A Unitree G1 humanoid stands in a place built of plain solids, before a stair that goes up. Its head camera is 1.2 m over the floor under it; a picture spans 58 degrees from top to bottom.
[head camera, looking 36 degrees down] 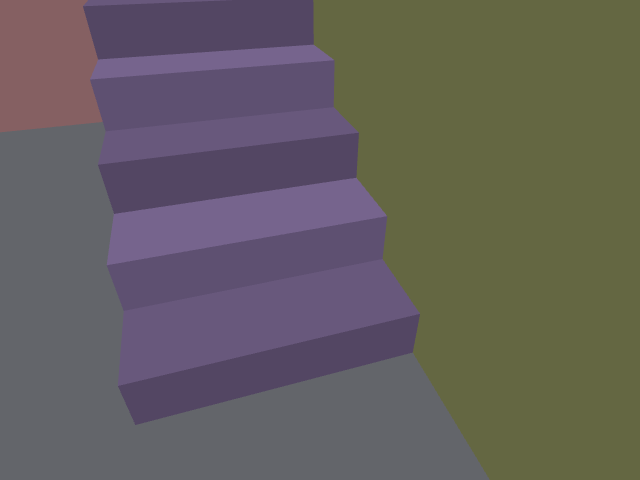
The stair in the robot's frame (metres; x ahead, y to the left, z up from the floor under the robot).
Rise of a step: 0.19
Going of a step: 0.30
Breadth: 0.91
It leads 17 degrees to the left of straight ahead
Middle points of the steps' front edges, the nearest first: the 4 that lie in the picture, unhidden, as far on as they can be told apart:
0.85 0.11 0.19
1.13 0.20 0.38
1.42 0.29 0.57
1.70 0.38 0.76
